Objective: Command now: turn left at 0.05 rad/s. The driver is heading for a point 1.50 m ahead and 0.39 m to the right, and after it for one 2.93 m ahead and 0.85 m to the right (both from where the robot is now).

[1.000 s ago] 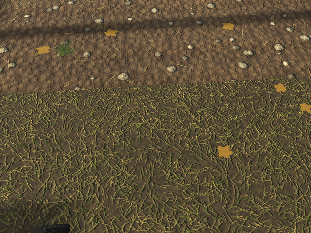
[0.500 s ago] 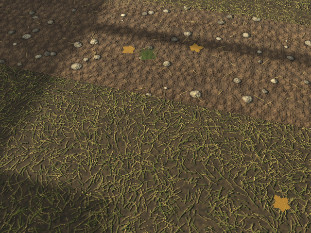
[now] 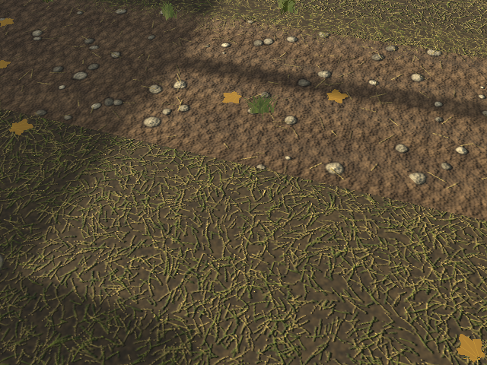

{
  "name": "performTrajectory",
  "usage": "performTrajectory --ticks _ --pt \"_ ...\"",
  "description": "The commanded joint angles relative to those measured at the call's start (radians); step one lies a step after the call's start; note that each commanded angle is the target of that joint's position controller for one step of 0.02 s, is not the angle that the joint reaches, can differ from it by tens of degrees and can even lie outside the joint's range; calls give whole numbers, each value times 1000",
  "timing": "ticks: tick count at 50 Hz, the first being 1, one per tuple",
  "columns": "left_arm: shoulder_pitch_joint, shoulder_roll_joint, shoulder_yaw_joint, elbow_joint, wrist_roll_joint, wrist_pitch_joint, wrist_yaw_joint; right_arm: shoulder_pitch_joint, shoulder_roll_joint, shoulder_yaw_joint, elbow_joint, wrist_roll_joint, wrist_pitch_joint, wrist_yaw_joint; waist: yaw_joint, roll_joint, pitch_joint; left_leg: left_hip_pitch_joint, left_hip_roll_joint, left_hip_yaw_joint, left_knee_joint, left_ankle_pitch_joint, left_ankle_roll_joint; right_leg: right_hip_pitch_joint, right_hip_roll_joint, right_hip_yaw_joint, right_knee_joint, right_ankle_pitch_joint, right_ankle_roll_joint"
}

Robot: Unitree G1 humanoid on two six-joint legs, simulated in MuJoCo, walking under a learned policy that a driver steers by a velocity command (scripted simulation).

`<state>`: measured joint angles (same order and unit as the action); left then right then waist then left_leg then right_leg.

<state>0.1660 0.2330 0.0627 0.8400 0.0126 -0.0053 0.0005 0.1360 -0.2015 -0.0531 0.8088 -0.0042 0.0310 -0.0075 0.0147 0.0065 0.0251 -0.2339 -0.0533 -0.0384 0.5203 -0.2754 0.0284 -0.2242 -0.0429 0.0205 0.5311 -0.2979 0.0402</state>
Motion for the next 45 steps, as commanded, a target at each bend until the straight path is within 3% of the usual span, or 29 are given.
performTrajectory --ticks 1,9,28,29,31,33,36,37,39,40,41,42,43,44,45 --pt "-24 109 20 -35 -1 -16 8 -25 -96 -29 -40 3 -9 -6 -4 -41 -43 35 68 -67 -78 145 27 3 -31 29 -82 165 -26" --pt "-19 108 14 25 -7 -12 22 5 -107 -33 41 6 -18 -18 -2 -4 -23 41 67 -56 -84 167 8 25 -17 22 -86 161 -30" --pt "1 94 2 152 -10 -3 32 41 -109 -19 187 8 -25 -30 -5 -9 5 56 63 -32 -98 172 -4 28 8 4 -107 150 -31" --pt "18 92 3 164 -12 -1 34 56 -109 -20 198 10 -23 -31 -6 -5 -12 61 52 -23 -101 72 1 30 23 -11 -102 55 -35" --pt "22 100 7 165 -26 2 39 75 -135 -30 202 24 -20 -35 -14 9 28 4 42 -30 -103 -311 38 -38 51 -30 -62 -256 -64" --pt "11 88 3 146 -34 -15 43 102 -143 -32 195 32 -38 -36 -25 42 108 -59 95 -115 -153 -518 84 -133 45 -15 -20 -382 -88" --pt "-23 45 -4 123 -43 -64 28 185 -188 -46 214 34 -78 -25 -48 171 116 19 280 -409 -286 -560 196 -243 61 -67 187 -181 -91" --pt "-31 49 -3 119 -44 -73 22 175 -192 -47 206 30 -84 -21 -44 171 124 -16 316 -468 -311 -531 222 -230 45 -45 215 -166 -109" --pt "40 36 -6 139 -49 -84 11 91 -185 -40 175 36 -91 -15 17 162 112 -96 291 -400 -278 -455 199 -94 40 -49 91 -183 -149" --pt "129 42 -1 176 -49 -87 9 25 -170 -35 151 42 -88 -13 67 138 100 -190 227 -294 -217 -378 152 75 49 -52 -37 -128 -160" --pt "244 88 15 219 -42 -87 9 -29 -133 -25 127 37 -91 -13 109 44 68 -301 143 -162 -41 -230 91 240 -3 49 -99 -82 -166" --pt "388 199 45 256 -38 -93 4 -75 -80 -14 81 36 -106 -13 138 -235 23 -470 5 48 313 -135 11 383 -203 415 -266 -157 -254" --pt "416 210 38 257 -19 -104 -10 -98 -121 -24 57 39 -128 -14 132 -286 38 -629 -8 7 519 -293 2 423 -350 681 -337 -59 -343" --pt "353 145 16 240 -12 -114 -11 -59 -138 -30 76 46 -139 -6 79 -160 73 -694 49 -51 635 -245 21 428 -347 616 -300 41 -334" --pt "314 112 6 223 -15 -118 -14 -9 -126 -27 103 46 -142 3 51 -124 64 -705 82 -42 664 -153 36 433 -300 488 -278 128 -295"
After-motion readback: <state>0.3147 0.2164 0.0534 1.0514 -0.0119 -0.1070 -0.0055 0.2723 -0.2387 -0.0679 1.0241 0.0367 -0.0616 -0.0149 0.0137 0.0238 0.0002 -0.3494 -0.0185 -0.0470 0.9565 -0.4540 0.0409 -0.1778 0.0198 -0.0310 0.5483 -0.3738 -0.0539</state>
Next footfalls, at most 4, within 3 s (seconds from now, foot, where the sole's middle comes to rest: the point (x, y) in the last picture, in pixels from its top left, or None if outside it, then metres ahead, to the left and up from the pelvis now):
1.26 left None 0.42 0.07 -0.77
1.82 right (329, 302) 0.69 -0.20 -0.77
2.30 left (295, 211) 1.03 -0.12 -0.77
2.80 right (393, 187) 1.14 -0.47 -0.77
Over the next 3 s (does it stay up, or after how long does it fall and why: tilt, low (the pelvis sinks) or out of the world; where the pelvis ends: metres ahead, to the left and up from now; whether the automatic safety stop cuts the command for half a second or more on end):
stays up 1.14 -0.37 0.01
